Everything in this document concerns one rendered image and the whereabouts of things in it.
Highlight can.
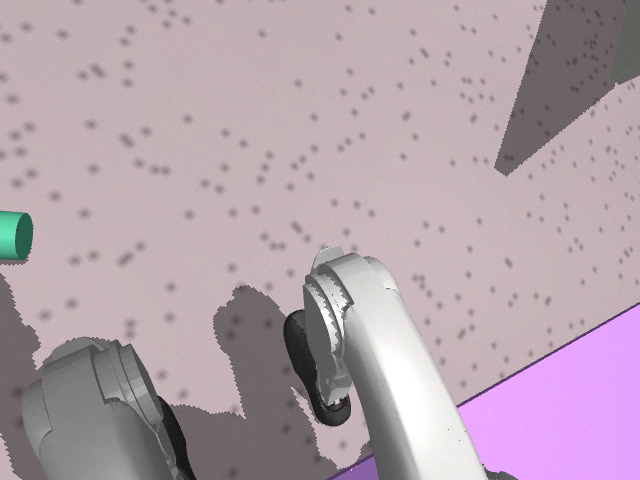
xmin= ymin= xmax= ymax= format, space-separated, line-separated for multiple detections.
xmin=0 ymin=211 xmax=33 ymax=260

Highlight right robot hand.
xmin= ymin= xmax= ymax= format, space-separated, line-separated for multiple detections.
xmin=482 ymin=464 xmax=519 ymax=480

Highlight left robot foot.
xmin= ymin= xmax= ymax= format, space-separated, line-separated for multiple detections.
xmin=157 ymin=395 xmax=197 ymax=480

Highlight right robot foot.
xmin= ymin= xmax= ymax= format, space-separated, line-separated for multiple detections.
xmin=283 ymin=309 xmax=351 ymax=427

